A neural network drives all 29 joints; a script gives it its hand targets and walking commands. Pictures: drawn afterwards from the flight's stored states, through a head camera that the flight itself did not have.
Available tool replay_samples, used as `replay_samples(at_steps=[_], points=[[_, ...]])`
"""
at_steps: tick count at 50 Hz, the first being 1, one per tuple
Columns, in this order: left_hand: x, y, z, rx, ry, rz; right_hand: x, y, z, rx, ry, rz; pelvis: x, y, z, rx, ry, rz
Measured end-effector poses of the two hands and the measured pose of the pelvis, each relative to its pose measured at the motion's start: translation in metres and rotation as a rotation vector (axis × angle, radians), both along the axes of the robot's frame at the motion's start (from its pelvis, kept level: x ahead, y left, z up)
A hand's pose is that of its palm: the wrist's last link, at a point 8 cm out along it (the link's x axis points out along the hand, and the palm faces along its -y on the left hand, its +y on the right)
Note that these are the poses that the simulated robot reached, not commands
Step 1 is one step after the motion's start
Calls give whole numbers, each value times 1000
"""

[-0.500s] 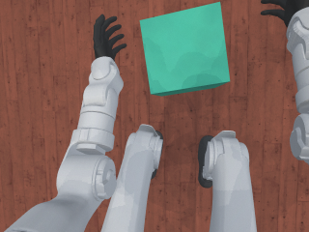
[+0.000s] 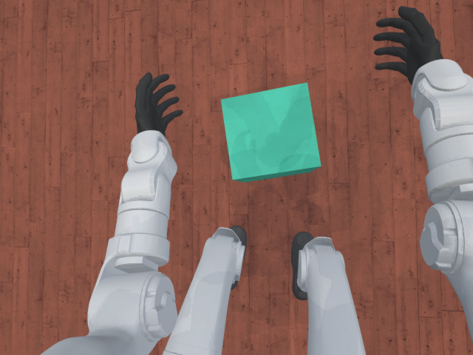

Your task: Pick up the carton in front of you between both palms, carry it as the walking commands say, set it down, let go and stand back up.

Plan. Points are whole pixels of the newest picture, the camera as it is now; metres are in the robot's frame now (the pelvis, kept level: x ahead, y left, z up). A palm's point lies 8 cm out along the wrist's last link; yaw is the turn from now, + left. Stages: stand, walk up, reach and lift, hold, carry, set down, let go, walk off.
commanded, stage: set down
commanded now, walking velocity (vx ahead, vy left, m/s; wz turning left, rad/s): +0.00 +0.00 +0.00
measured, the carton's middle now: (270, 140) +0.48 +0.03 -0.48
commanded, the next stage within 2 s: let go in 0.02 s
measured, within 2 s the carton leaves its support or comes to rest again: neither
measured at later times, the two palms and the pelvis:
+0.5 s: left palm (75, 181) +0.34 +0.22 +0.03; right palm out of the picture +0.39 -0.22 +0.01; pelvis +0.06 +0.01 +0.12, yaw -3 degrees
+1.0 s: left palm out of the picture +0.28 +0.25 +0.10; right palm out of the picture +0.27 -0.21 +0.10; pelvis +0.11 +0.02 +0.17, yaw -2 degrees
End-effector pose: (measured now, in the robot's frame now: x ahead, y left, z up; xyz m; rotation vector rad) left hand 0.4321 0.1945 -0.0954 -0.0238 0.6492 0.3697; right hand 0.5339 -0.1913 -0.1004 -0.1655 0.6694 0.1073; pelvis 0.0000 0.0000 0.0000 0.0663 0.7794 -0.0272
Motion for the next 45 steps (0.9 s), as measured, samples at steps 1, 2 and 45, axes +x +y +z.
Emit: replay_samples(at_steps=[1, 2, 45], points=[[0, 0, 5, 1, 2, -1, 0, 0, 5, 0, 2, 0, 1, 0, 5, -1, -2, -1], [0, 0, 10, 2, 3, -3, -1, -1, 10, -1, 5, -2, 2, -1, 10, -2, -5, -2], [-156, 58, 193, 49, 159, -342, -239, -18, 184, -75, 88, -196, 112, 24, 164, -77, -666, 2]])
